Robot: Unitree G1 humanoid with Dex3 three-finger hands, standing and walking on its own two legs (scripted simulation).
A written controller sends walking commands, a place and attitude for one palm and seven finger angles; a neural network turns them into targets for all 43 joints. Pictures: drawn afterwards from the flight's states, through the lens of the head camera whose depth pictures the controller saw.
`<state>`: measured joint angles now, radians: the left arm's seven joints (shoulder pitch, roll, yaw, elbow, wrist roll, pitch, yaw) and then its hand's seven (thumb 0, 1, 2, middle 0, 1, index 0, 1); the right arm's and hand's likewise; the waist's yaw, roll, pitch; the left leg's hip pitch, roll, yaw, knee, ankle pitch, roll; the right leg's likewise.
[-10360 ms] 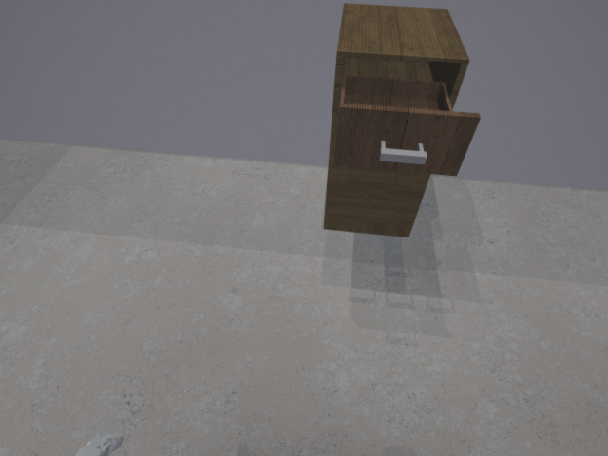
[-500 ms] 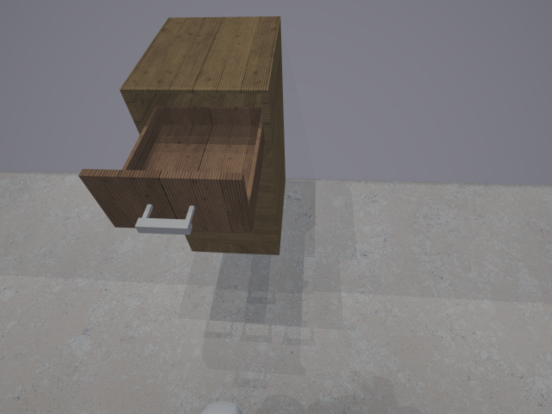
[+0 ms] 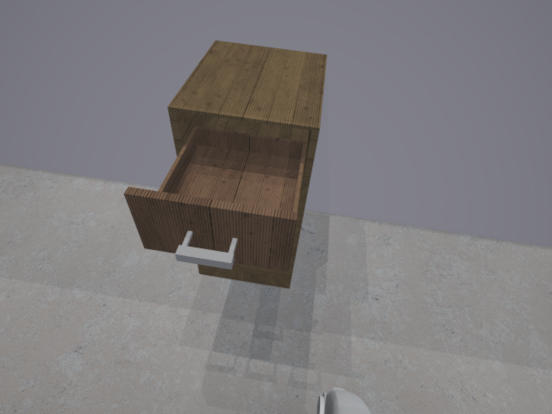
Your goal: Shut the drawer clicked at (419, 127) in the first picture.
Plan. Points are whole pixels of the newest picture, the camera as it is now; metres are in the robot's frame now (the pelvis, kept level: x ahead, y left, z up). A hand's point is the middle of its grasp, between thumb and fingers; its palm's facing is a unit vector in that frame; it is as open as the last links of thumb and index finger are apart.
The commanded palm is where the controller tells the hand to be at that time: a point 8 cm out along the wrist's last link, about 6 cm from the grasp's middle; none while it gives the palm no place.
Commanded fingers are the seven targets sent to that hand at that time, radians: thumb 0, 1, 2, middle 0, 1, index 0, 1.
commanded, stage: take the last steps up to it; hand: left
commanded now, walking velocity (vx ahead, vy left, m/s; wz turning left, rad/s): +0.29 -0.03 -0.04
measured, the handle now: (208, 248) +0.43 +0.16 -0.09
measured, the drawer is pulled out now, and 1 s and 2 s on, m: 0.30 0.30 0.30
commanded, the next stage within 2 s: come to a stop and stand still in 0.34 s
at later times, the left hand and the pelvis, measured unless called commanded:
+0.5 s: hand (206, 370) +0.23 +0.13 -0.17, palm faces +0.05 -0.97 -0.24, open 7.1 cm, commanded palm none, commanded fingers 0.00 0.90 0.90 -0.20 -0.30 -0.20 -0.30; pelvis +0.16 -0.05 -0.01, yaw +0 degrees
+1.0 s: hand (197, 389) +0.20 +0.14 -0.18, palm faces +0.02 -0.96 -0.27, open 7.4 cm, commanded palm none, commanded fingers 0.00 0.90 0.90 -0.20 -0.30 -0.20 -0.30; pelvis +0.17 -0.05 -0.01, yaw -3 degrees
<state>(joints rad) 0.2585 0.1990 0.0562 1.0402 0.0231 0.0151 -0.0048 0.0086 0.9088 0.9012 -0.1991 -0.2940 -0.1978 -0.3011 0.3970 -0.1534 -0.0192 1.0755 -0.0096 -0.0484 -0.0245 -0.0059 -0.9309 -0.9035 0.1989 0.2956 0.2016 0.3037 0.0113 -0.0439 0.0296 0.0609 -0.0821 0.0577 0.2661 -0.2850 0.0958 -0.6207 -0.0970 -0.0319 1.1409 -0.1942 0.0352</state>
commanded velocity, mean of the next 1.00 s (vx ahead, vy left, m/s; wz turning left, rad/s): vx -0.01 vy -0.01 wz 0.00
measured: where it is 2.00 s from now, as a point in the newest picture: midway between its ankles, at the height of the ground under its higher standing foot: outside the picture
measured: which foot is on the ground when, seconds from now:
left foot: down 0.00-0.28, up 0.30-0.68, down 0.70-1.00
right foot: up 0.00-0.26, down 0.28-0.74, up 0.76-1.00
